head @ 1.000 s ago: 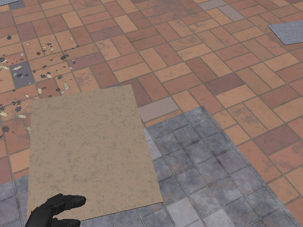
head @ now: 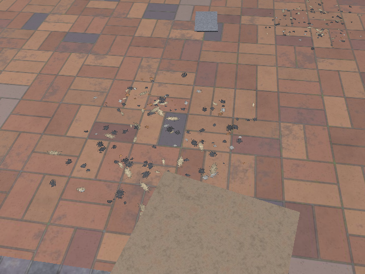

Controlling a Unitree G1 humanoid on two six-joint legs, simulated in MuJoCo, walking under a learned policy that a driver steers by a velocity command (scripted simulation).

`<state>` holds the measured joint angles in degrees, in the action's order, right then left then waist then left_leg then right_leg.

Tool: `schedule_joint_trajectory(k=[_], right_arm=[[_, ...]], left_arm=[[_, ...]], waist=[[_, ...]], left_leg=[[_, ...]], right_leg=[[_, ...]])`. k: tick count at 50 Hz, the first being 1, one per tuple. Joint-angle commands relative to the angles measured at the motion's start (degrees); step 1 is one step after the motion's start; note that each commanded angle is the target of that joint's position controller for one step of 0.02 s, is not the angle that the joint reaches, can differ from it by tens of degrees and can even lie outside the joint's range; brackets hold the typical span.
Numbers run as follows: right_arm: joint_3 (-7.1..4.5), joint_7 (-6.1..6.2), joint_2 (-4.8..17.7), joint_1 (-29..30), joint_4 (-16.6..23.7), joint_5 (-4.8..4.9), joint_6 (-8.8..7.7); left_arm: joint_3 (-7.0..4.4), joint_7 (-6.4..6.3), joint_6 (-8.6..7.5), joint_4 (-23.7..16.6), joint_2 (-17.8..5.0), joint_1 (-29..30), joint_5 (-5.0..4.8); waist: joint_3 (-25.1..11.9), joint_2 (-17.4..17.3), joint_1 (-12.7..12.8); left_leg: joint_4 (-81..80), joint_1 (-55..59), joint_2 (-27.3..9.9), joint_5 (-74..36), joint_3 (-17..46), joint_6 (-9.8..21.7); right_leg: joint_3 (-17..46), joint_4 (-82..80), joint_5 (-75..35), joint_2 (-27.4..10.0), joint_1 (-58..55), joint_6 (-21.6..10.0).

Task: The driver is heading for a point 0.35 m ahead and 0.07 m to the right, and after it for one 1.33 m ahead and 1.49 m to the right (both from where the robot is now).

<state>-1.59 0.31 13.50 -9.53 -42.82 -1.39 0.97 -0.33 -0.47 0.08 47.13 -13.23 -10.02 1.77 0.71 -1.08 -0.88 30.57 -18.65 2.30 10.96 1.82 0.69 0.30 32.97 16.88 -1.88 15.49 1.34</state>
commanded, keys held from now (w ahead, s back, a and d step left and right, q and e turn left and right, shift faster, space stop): shift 1.00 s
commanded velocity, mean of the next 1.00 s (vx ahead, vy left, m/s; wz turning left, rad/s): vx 0.01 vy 0.00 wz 0.01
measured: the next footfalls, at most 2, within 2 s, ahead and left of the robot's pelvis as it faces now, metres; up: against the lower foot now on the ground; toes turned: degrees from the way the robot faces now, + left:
left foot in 1.76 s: +0.16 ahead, +0.12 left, +0.00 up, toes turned +2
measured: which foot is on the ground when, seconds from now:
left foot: down 0.00-1.00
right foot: down 0.00-1.00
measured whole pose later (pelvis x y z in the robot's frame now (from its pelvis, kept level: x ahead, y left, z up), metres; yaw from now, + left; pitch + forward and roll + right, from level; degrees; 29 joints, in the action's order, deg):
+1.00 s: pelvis +0.04 -0.03 +0.01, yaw +0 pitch -1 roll +0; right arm -2.4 2.9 12.6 -8.8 -64.7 0.0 1.0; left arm -0.4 -1.4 -0.7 60.3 -12.4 -13.9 0.3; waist 1.9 -0.1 0.0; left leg 26.3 -12.4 -0.8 12.6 3.6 -2.1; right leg -1.2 26.1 16.7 1.2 8.1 -1.6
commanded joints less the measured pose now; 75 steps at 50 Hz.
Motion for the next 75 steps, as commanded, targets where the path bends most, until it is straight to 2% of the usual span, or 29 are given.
schedule_joint_trajectory(k=[1, 4, 10, 21, 39, 54, 74, 75], right_arm=[[-2.01, 0.66, 6.1, 1.3, 2.5, 0.16, -0.34], [-2.00, 0.71, 5.2, 1.1, 0.9, 0.46, -0.93], [-2.36, 1.20, 5.2, 0.4, -2.3, 0.88, -0.92], [-2.69, 2.25, 6.0, 0.9, -9.1, 1.26, -0.20], [-2.12, 2.63, 5.6, 1.8, -17.9, 1.35, -0.22], [-1.33, 2.84, 4.8, -0.4, -21.3, 1.42, -0.39], [-0.67, 3.04, 3.6, -3.7, -22.4, 1.54, -0.48], [-0.54, 3.10, 2.7, -5.3, -23.1, 1.70, -0.40]], left_arm=[[-1.56, -0.21, -2.12, -3.4, -7.8, 3.3, -0.54], [-1.44, -0.64, -2.28, -2.3, -7.3, 1.2, -0.92], [-1.30, -0.45, -2.14, -0.6, -6.4, 0.5, -1.17], [-1.46, -0.21, -1.79, 4.1, -6.3, -0.2, -1.43], [-1.33, -0.96, -1.27, 10.0, -6.0, -3.4, -1.45], [-1.03, -1.17, -1.15, 12.4, -4.6, -7.0, -1.51], [-0.90, -1.30, -1.12, 13.7, -3.0, -10.8, -1.67], [-1.20, -1.51, -0.92, 14.6, -3.5, -12.8, -1.87]], waist=[[0.4, 6.2, -0.5], [-1.3, 3.4, 0.6], [-3.1, 1.0, 1.0], [-2.2, 1.3, 0.9], [0.1, 1.2, 0.9], [1.3, 1.2, 0.9], [2.0, 1.1, 1.0], [-0.6, 2.4, 1.3]], left_leg=[[-3.4, 5.7, -3.0, 1.0, 3.4, 1.3], [-3.5, 5.6, -3.2, -2.5, 3.5, 1.1], [-2.7, 8.1, -3.8, -9.3, 3.9, 0.6], [-3.5, 10.6, -4.3, -12.6, 3.7, 0.2], [-6.1, 10.1, -3.9, -8.9, 2.3, -0.5], [-7.0, 8.8, -3.8, -6.9, 1.8, -0.8], [-7.0, 8.0, -3.7, -6.7, 1.4, -0.9], [-4.7, 8.1, -1.4, 4.0, -1.3, -0.7]], right_leg=[[5.2, -12.0, 5.7, -4.0, 6.0, -2.2], [4.2, -9.8, -0.6, -3.4, 2.3, -2.8], [3.0, -8.5, -7.7, -2.3, -0.1, -3.3], [1.9, -9.8, -12.5, -1.1, -2.2, -3.3], [1.6, -12.3, -9.4, -0.4, -3.0, -3.4], [1.4, -13.1, -7.5, 0.1, -2.8, -3.5], [1.3, -13.0, -8.3, 0.3, -2.8, -3.6], [1.4, -14.3, 5.1, 0.8, -4.2, -4.5]])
